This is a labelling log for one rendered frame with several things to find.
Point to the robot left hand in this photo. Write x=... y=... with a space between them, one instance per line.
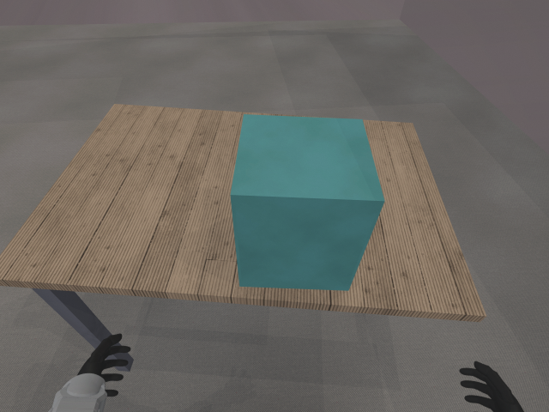
x=97 y=362

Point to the carton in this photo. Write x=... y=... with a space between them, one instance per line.
x=305 y=199

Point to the robot right hand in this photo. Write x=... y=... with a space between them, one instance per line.
x=501 y=398

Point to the table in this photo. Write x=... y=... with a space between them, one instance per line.
x=144 y=209

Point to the left robot forearm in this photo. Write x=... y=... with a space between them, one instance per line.
x=83 y=393

